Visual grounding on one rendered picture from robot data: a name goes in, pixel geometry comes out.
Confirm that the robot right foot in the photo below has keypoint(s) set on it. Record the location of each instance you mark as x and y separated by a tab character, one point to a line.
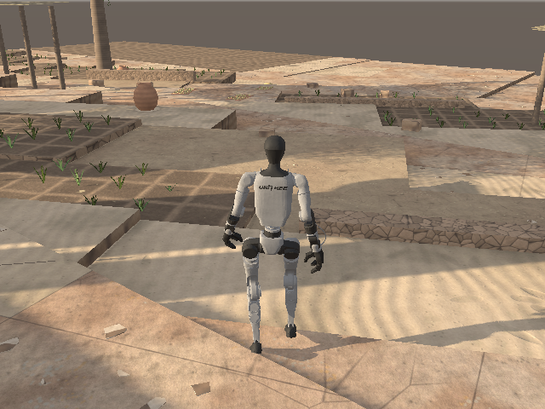
290	331

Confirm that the robot left shin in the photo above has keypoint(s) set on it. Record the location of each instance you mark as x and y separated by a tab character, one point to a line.
254	315

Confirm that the right robot forearm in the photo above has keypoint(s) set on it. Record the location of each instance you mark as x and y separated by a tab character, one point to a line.
312	234

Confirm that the robot left hand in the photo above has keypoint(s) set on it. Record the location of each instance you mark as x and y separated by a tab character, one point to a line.
235	236

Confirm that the left robot forearm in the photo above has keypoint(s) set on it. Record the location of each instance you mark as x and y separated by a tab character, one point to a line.
232	222

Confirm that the robot right hand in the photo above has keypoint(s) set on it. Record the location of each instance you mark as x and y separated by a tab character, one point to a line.
318	262

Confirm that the left robot upper arm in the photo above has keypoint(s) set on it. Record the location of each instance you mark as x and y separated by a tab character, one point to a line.
247	180

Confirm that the right robot upper arm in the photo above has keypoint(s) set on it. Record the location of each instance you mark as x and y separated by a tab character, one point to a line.
303	193

